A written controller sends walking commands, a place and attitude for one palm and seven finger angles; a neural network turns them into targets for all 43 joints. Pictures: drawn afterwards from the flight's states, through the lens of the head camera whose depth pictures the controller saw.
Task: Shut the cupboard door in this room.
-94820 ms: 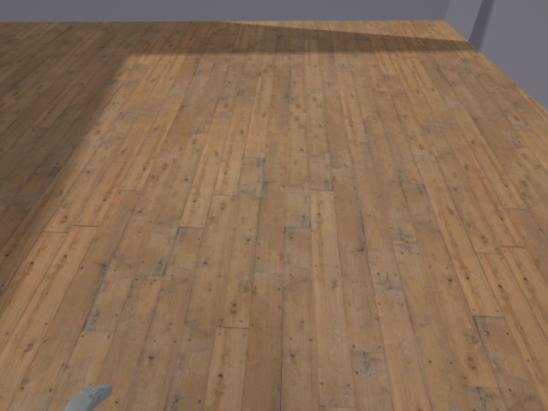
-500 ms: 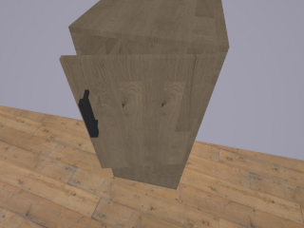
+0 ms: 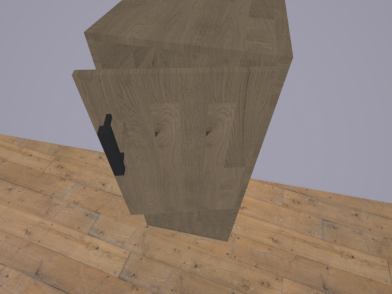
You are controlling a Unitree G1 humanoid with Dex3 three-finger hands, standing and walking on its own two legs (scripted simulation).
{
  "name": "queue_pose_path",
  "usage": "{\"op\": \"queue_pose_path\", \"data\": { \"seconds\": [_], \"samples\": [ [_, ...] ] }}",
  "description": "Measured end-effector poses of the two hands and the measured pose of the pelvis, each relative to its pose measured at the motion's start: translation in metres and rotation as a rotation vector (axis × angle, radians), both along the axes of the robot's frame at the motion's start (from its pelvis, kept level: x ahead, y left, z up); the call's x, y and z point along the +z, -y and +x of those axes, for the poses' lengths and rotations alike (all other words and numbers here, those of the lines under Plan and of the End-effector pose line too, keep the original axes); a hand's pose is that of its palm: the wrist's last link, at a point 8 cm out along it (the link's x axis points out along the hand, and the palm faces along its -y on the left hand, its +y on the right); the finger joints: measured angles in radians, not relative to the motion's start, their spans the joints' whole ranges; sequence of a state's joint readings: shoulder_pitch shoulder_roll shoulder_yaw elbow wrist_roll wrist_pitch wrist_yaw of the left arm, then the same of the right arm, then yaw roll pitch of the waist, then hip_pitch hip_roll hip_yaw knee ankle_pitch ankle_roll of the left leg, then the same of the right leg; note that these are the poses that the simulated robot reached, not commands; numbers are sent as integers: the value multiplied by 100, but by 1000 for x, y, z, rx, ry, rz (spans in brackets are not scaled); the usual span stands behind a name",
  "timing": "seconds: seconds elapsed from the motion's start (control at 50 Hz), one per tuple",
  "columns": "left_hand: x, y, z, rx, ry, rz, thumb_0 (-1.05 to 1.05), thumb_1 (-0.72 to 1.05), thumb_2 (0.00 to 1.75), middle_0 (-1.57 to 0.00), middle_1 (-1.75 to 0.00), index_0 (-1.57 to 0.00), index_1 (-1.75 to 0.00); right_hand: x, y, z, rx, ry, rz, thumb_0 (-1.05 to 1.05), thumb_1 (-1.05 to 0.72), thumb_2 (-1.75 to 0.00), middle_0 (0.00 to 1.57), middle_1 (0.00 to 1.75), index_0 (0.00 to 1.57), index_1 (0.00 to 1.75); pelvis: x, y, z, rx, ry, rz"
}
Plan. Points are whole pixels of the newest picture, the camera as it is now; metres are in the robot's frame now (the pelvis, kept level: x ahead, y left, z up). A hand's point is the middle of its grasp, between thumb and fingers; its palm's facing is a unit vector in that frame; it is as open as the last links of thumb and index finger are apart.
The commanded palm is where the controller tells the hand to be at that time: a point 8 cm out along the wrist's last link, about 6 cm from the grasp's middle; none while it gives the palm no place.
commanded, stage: look again from close up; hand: left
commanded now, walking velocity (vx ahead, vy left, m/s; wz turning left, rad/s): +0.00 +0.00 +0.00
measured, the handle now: (114, 145) +0.41 +0.22 +0.06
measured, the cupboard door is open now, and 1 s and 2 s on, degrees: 16 16 16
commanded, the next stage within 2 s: raise the hand and make a fist in 0.02 s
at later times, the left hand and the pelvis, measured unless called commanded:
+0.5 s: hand out of the picture +0.14 +0.16 -0.06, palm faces +0.10 -0.99 +0.04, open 6.4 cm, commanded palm +0.10 +0.23 -0.04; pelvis -0.04 -0.02 -0.08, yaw +2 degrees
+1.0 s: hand (87, 265) +0.17 +0.21 +0.01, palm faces +0.26 -0.96 -0.07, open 4.0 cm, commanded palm +0.13 +0.24 +0.00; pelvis -0.03 -0.01 -0.07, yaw +2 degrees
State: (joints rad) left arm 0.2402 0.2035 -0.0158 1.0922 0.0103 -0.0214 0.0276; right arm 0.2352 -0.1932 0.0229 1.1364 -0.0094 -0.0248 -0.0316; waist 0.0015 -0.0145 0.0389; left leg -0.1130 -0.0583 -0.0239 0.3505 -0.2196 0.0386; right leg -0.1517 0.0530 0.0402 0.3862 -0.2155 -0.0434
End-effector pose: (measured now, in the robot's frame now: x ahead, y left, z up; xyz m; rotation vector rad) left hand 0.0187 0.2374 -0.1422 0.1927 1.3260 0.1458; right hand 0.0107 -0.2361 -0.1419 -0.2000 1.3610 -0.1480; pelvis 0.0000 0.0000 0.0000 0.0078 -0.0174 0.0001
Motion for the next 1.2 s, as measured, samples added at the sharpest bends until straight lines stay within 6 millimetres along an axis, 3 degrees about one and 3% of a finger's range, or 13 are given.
{"op": "queue_pose_path", "data": {
  "seconds": [0.16,0.28,0.36,0.42,0.54,0.6,0.66,0.74,0.84,0.9,0.96,1.06,1.2],
  "samples": [
    [5,-3,11,70,75,8,1,90,90,-21,-30,-20,-30,1,5,8,4,47,-18,0,-91,-90,20,30,20,30,-2,2,-2,4,2,-6],
    [123,-13,126,96,917,99,2,91,90,-23,-33,-23,-33,12,13,64,41,479,-35,1,-91,-90,20,30,20,30,-16,0,-7,40,-19,7],
    [161,2,158,18,1312,-1,1,91,90,-27,-38,-27,-38,21,15,107,76,689,-16,1,-91,-90,20,30,20,30,-35,5,-19,30,-102,14],
    [144,19,142,-59,1431,-121,0,91,90,-31,-42,-31,-42,29,17,134,133,792,-19,1,-91,-90,20,30,20,30,-54,12,-28,16,-152,24],
    [68,13,66,33,1136,-118,1,90,90,-42,-53,-42,-54,29,14,175,257,883,-43,1,-91,-90,20,30,20,30,-85,18,-40,37,-204,8],
    [74,-5,46,93,1157,16,2,90,90,-48,-59,-47,-59,18,4,186,304,892,-32,1,-91,-90,20,30,20,30,-95,19,-43,54,-221,-15],
    [110,-10,55,60,1362,86,2,90,90,-53,-65,-52,-65,3,-9,187,328,879,-2,1,-91,-90,20,30,20,30,-102,20,-47,66,-228,-37],
    [147,9,94,-111,1562,-15,2,90,90,-59,-73,-59,-73,-15,-24,172,294,840,48,1,-91,-90,20,30,20,30,-105,18,-51,71,-227,-52],
    [127,26,132,-186,1260,-196,1,90,90,-68,-83,-68,-83,-18,-25,133,147,731,78,1,-91,-90,20,30,20,30,-89,14,-44,44,-216,-27],
    [122,13,129,-80,1140,-153,1,90,90,-74,-89,-74,-89,-12,-17,113,89,676,50,1,-91,-90,21,30,20,30,-77,11,-36,25,-205,-15],
    [139,-10,120,17,1211,-26,2,90,90,-80,-95,-80,-95,-8,-7,101,88,640,8,1,-91,-90,21,30,20,30,-71,8,-30,21,-202,-16],
    [164,-23,114,1,1415,48,2,90,90,-89,-105,-88,-105,-9,5,102,160,618,-43,1,-91,-90,20,30,20,30,-76,1,-30,43,-206,-36],
    [149,-2,129,-128,1287,-127,1,90,90,-102,-119,-102,-119,8,-5,126,144,701,-59,1,-91,-90,20,30,20,30,-69,-9,-29,40,-194,-40]
  ]
}}
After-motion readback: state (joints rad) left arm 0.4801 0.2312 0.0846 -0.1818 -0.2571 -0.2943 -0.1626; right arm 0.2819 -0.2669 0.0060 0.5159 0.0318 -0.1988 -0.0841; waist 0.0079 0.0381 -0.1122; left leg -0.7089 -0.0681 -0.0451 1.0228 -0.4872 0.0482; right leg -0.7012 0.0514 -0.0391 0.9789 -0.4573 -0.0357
